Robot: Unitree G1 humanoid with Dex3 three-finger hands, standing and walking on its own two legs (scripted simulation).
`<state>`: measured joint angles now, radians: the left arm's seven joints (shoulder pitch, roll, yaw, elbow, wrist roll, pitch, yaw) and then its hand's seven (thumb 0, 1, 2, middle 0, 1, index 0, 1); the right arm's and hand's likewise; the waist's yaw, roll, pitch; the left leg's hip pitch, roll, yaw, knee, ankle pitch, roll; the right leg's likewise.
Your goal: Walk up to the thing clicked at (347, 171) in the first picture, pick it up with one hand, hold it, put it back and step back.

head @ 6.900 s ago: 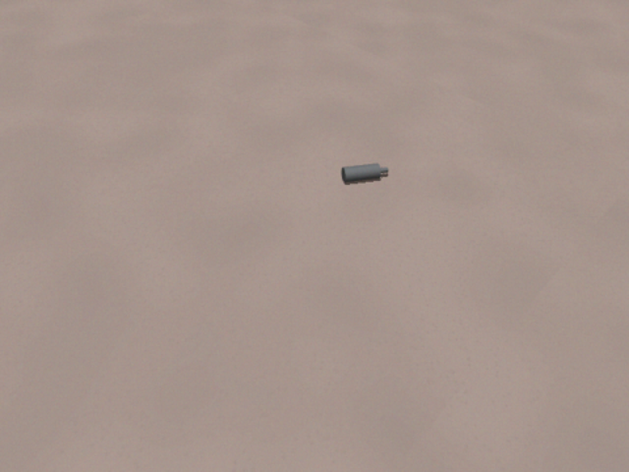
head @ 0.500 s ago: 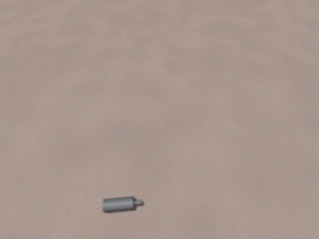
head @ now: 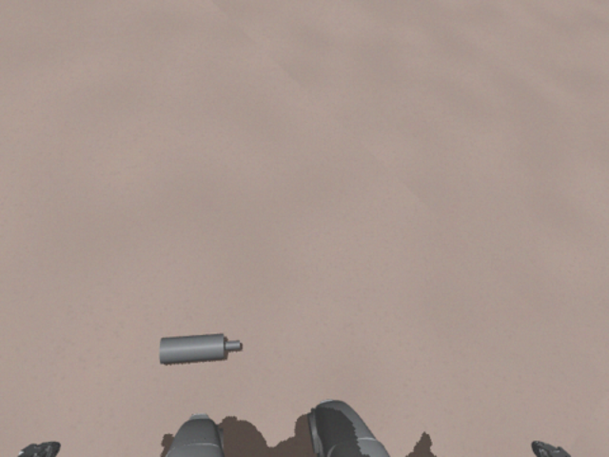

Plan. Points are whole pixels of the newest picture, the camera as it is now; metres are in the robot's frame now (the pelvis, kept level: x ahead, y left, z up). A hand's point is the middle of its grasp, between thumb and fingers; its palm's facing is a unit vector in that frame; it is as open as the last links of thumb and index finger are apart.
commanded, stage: walk up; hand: left
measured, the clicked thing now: (201, 347) +0.44 +0.20 -0.71
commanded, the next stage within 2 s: none
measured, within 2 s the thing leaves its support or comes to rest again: neither
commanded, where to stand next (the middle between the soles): +0.07 -0.05 m, yaw +6 degrees
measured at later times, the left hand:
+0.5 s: hand out of the picture -0.01 +0.19 -0.10, palm faces +0.04 -0.87 -0.49, open 7.4 cm
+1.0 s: hand out of the picture +0.03 +0.25 -0.16, palm faces +0.11 -0.94 -0.33, open 7.4 cm
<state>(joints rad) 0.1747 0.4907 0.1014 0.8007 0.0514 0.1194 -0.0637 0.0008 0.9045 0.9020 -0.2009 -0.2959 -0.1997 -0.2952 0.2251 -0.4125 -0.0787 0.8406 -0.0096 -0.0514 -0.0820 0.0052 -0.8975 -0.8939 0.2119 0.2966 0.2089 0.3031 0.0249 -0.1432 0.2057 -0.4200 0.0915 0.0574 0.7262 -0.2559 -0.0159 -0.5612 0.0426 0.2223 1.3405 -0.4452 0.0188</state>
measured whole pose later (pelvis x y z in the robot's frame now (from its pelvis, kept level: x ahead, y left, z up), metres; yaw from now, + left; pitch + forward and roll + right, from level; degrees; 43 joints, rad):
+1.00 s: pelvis +0.00 -0.02 +0.00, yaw +7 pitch -3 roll -1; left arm 0.21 0.41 0.05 0.84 0.01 0.05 0.01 0.00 0.90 0.90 -0.20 -0.30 -0.20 -0.30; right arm 0.13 -0.37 -0.02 0.81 0.01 -0.04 -0.02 0.01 -0.90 -0.89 0.21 0.30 0.21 0.30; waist 0.04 -0.08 0.17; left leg -0.42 0.00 0.01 0.71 -0.24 0.03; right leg -0.46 -0.01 0.10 1.19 -0.50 -0.02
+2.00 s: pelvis +0.01 -0.01 +0.02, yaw +6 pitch -5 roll +0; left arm 0.22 0.43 0.06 0.88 0.00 0.03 -0.03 0.00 0.90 0.90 -0.20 -0.30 -0.20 -0.30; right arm 0.33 -0.37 -0.03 0.87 -0.01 -0.09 -0.02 0.01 -0.90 -0.89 0.21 0.30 0.21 0.30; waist -0.01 -0.12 0.14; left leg -0.20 -0.01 0.04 0.52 -0.24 0.04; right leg -0.52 -0.05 0.11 0.95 -0.25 -0.01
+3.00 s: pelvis +0.02 -0.06 +0.03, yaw +7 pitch -2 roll +0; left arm 0.15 0.35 0.01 1.08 0.01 -0.02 -0.03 0.00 0.90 0.90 -0.20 -0.30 -0.20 -0.30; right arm 0.18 -0.37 -0.01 1.06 -0.01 -0.03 0.01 0.01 -0.91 -0.89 0.20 0.30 0.20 0.30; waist 0.01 0.02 0.04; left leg -0.12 0.00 -0.01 0.47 -0.31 0.00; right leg -0.24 -0.03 -0.02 0.48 -0.20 0.01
